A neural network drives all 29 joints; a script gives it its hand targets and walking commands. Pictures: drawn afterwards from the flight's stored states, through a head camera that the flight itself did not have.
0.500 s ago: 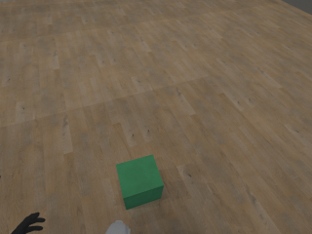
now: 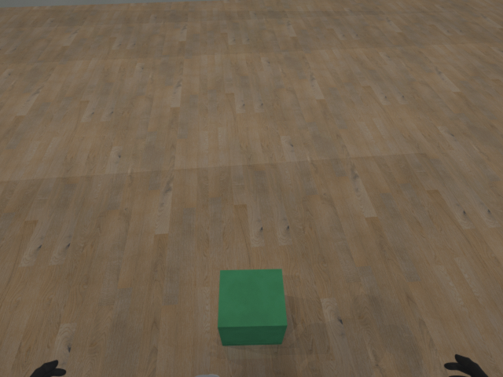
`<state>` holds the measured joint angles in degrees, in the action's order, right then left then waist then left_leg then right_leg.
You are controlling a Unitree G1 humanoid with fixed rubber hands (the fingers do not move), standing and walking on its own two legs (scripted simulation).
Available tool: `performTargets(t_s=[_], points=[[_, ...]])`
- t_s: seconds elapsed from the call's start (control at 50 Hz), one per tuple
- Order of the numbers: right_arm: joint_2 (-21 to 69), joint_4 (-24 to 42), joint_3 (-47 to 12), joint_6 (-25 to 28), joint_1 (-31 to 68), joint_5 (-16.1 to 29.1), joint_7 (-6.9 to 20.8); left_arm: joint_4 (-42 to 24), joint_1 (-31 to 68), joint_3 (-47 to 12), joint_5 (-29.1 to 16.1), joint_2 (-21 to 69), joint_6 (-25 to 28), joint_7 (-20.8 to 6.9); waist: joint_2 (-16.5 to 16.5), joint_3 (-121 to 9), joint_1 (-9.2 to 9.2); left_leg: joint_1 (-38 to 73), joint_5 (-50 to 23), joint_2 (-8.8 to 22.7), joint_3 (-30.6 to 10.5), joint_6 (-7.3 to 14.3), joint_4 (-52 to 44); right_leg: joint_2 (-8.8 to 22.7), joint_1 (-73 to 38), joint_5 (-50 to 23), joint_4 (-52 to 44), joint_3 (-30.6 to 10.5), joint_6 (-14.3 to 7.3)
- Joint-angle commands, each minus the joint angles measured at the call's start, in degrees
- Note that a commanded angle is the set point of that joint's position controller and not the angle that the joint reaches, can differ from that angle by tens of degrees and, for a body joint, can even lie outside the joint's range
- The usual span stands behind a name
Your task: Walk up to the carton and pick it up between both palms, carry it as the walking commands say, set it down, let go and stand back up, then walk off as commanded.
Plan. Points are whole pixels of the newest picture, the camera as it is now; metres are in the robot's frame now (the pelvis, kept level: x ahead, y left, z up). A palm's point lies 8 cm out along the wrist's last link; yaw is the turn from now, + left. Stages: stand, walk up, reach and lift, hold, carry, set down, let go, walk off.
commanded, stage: walk up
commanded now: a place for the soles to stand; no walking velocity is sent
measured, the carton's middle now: (251, 308) +0.45 +0.03 -0.64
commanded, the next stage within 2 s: reach and lift in 1.24 s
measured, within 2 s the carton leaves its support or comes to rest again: neither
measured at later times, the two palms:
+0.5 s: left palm out of the picture +0.09 +0.34 -0.07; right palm out of the picture +0.16 -0.30 -0.07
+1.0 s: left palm out of the picture +0.08 +0.33 -0.08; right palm out of the picture +0.17 -0.31 -0.07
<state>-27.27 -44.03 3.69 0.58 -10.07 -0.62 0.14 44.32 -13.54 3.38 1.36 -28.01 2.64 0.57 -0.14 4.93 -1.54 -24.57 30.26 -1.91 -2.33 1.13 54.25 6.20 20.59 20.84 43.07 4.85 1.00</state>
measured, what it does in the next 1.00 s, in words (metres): stands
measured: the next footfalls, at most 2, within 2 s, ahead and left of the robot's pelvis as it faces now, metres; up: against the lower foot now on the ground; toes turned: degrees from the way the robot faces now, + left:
none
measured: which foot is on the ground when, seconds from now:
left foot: down 0.00-1.00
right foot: down 0.00-1.00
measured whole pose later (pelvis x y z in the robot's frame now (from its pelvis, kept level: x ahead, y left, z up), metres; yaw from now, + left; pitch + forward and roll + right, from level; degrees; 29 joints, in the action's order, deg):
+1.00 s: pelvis +0.02 -0.01 +0.03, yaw +8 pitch -1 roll -1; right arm -24.3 -60.6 0.2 1.7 -4.4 -0.7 -0.7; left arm 61.2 -2.5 2.6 0.4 -23.9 0.0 -0.8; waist 0.0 3.1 -0.9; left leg -12.8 13.4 -0.9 -8.0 -1.4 27.6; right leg 3.6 8.3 14.9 24.9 8.7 1.0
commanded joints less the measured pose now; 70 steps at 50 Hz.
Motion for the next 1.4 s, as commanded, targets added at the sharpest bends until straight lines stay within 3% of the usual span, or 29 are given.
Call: performTargets(t_s=[0.0, 0.02, 0.04, 0.06, 0.08, 0.1, 0.12, 0.14, 0.16, 0.18, 0.2, 0.22, 0.24, 0.28, 0.32, 0.4, 0.48, 0.5, 0.56, 0.8, 1.22, 1.24, 1.26, 1.28, 1.32, 1.38], points=[[-7.2, 0.92, 2.21, 0.72, -3.81, 0.24, 0.5, -2.63, -0.05, 3.29, 0.13, -14.13, 0.22, 0.21, -10.64, -5.25, 1.36, 3.66, -4.08, 0.41, 3.65, 0.92, -11.89, 10.55, -4.66, -23.92, -10.81, -10.33, -11.63], [-6.83, -0.03, 2.2, 0.92, -5.01, 0.21, 0.46, -2.77, 0.76, 2.82, -0.36, -13.33, -0.17, -0.02, -9.92, -6.34, 2.31, 9.43, -9.82, -0.82, 5.07, 1.54, -18.58, 9.11, -2.13, -20.38, -8.62, -8.15, -9.91], [-7.91, -0.4, 2.42, 1.21, -4.98, -0.47, 0.21, -2.75, 0.4, 2.02, -0.8, -11.25, -0.48, -0.18, -7.59, -6.53, 2.66, 13.5, -12.63, -0.51, 2.88, 2.28, -22.0, 8.41, 0.99, -16.51, -6.36, -7.18, -7.51], [-10.96, 0.19, 2.91, 1.62, -3.9, -1.18, -0.03, -3.18, -0.07, 1.17, -1.19, -8.06, -0.69, -0.26, 0.84, -7.38, 2.13, 15.94, -16.16, 6.82, -10.82, 5.08, -24.38, 5.38, 6.38, -7.94, -0.51, -4.8, -3.46], [-13.89, 1.12, 3.13, 1.81, -1.14, -0.8, -0.06, -3.3, 1.6, 0.81, -1.79, -7.17, -1.0, -0.06, 8.34, -6.64, 1.63, 11.1, -20.02, 15.42, -24.55, 11.0, -27.58, -1.73, 7.52, 7.14, 3.94, -1.08, -0.73], [-13.01, 0.62, 3.0, 1.82, -1.58, -0.38, -0.07, -2.46, 2.5, 1.32, -1.77, -8.57, -1.23, 0.28, 5.35, -6.77, 2.09, 8.91, -22.33, 16.34, -23.35, 13.45, -27.2, -2.31, 3.43, 13.67, 4.19, -2.68, -1.06], [-12.05, 0.3, 2.39, 1.74, 0.76, 0.01, -0.36, -1.15, 0.76, 1.16, -1.77, -7.77, -0.87, 0.29, 4.44, -6.39, 0.34, 6.8, -23.17, 14.55, -20.06, 12.35, -24.94, -2.63, -0.31, 8.65, -0.54, -2.92, -1.71], [-11.01, -0.03, 1.69, 1.42, 3.41, 0.41, -0.5, 0.55, -0.84, 1.13, -1.48, -7.83, -0.29, 0.25, 3.15, -6.16, -1.09, 4.13, -22.16, 11.24, -15.11, 8.83, -22.78, -1.93, -4.49, 1.68, -7.35, -3.86, -2.47], [-8.89, -0.39, 0.74, 1.1, 4.7, 0.86, -0.38, 1.15, -0.06, 1.22, -0.7, -9.29, 0.44, 0.24, 0.07, -4.9, -0.78, 2.26, -21.64, 7.05, -9.97, 4.51, -18.96, 1.83, -4.93, -0.84, -14.38, -9.01, -3.77], [-7.72, -1.37, 0.39, 0.92, 3.36, 0.99, -0.26, 1.33, 1.61, 1.52, -0.27, -11.62, 1.06, 0.2, -2.66, -4.91, 0.86, 4.04, -21.84, 3.43, -5.74, 1.59, -15.41, 6.96, -4.13, -3.6, -17.75, -14.58, -6.41], [-7.49, -3.07, 0.27, 0.83, 2.03, 0.91, -0.25, 1.91, 2.93, 1.5, -0.6, -12.16, 1.09, 0.09, -2.63, -5.15, 1.97, 6.98, -20.14, 2.39, -4.1, 0.75, -14.68, 9.21, -3.41, -8.38, -17.67, -15.33, -8.53], [-7.34, -4.5, 0.14, 0.86, 1.02, 0.84, -0.13, 2.11, 4.85, 1.1, -0.87, -11.84, 0.99, 0.04, -2.48, -5.22, 2.74, 9.29, -19.93, 2.62, -4.14, 0.83, -16.81, 8.82, -2.31, -10.3, -17.0, -13.15, -8.3], [-7.53, -5.43, 0.11, 0.99, 0.98, 0.69, -0.02, 2.53, 6.29, 0.69, -1.06, -10.88, 0.81, 0.06, -2.54, -5.46, 2.93, 10.94, -22.12, 3.36, -5.28, 1.44, -19.15, 7.0, -1.66, -9.62, -16.18, -10.34, -6.68], [-8.62, -6.11, 0.13, 1.33, 2.77, 0.34, 0.1, 3.7, 7.08, 0.27, -1.31, -8.87, 0.4, 0.02, -1.22, -5.86, 1.75, 9.37, -27.25, 5.81, -8.91, 3.18, -22.3, 2.8, -4.68, -7.9, -13.7, -5.32, -3.58], [-8.73, -6.86, -0.24, 1.38, 4.14, 0.3, -0.02, 4.92, 7.25, 0.25, -1.44, -7.97, 0.04, -0.04, 0.03, -6.43, 1.0, 7.53, -27.57, 6.8, -10.48, 3.8, -24.28, 1.18, -7.81, -5.93, -13.77, -4.09, -3.09], [-8.28, -8.96, -0.89, 1.18, 6.32, 0.2, -0.13, 7.34, 8.82, 0.14, -1.43, -7.26, -0.32, -0.19, 2.4, -6.28, 0.59, 5.68, -25.49, 6.72, -10.54, 2.91, -26.83, 1.32, -10.67, -4.96, -16.22, -4.25, -3.69], [-7.9, -10.81, -1.26, 1.06, 7.57, 0.16, 0.02, 9.58, 10.77, 0.06, -1.3, -7.09, -0.4, -0.35, 2.76, -6.54, 0.69, 6.35, -25.75, 6.61, -10.14, 2.29, -28.43, 1.79, -12.04, -5.43, -18.74, -4.27, -3.57], [-8.24, -11.37, -1.45, 1.74, 6.61, 0.15, -0.21, 9.89, 11.25, 0.27, -1.01, -6.47, -0.92, -0.68, 1.67, -6.97, 0.71, 6.61, -23.11, 6.78, -10.69, 2.36, -29.37, 1.07, -12.24, -2.33, -18.84, -3.46, -3.67], [-8.56, -12.08, -1.53, 2.07, 7.68, -0.06, -0.38, 11.23, 11.99, 0.26, -0.96, -6.16, -1.33, -1.08, 2.91, -5.86, 0.42, 5.89, -20.64, 7.07, -11.32, 2.32, -31.41, 0.84, -12.57, -0.77, -20.19, -3.48, -3.56], [-7.8, -14.11, -1.7, 1.93, 7.49, 0.08, -0.86, 14.2, 13.17, 0.7, -1.01, -6.62, -1.59, -1.14, 0.63, -7.4, 0.99, 9.86, -31.71, 6.04, -8.15, 1.14, -29.42, 3.08, -15.84, -9.44, -23.18, -3.19, -3.61], [-7.59, -13.69, -1.55, 1.44, 5.75, -0.24, -1.3, 13.27, 13.63, 1.41, -0.84, -5.98, -2.73, -1.17, 0.49, -6.75, 0.49, 9.0, -33.54, 5.69, -8.45, 1.34, -29.87, 2.71, -17.84, -8.59, -22.16, -1.74, -4.09], [-1.39, 6.42, 5.36, -1.69, 16.38, -1.91, 1.09, -6.83, 20.77, 5.49, 0.51, 0.58, -3.99, -2.02, -1.47, -1.42, 0.52, 4.09, -20.84, -1.36, 4.55, -2.27, -28.2, -6.29, -0.6, -9.6, -17.7, -1.49, 1.11], [-1.06, 10.4, 3.14, -5.11, 13.29, -2.45, 2.52, -12.36, 17.84, 7.69, 1.27, -1.45, -6.92, -2.41, -0.39, -2.38, -0.99, 1.68, -20.09, -0.07, 4.04, -2.41, -27.82, -6.87, -5.17, -6.65, -16.32, -0.17, 1.58], [-3.54, 10.98, 4.22, -7.79, 10.86, -2.87, 3.67, -12.75, 14.1, 8.27, 1.58, -1.91, -9.13, -2.69, 1.69, -2.21, -0.9, -0.65, -18.41, 0.06, 5.25, -3.13, -29.04, -7.72, -7.55, -6.2, -15.89, 0.38, 1.54], [-4.78, 9.94, 7.57, -11.82, 5.73, -6.1, 4.2, -13.58, 9.62, 10.59, 2.52, -1.95, -12.84, -2.89, 2.14, -1.07, 1.02, 0.57, -15.35, -1.27, 6.26, -3.51, -28.56, -8.5, -8.59, -4.85, -15.03, -0.72, 0.66], [-2.99, 14.12, 8.33, -13.83, 5.77, -6.68, 4.92, -16.53, 6.1, 12.44, 2.22, -0.05, -15.45, -3.11, 0.74, -6.89, -2.35, 2.57, -20.42, -1.62, 5.68, -2.61, -25.59, -9.14, -10.29, -8.17, -13.52, -3.02, 0.86]])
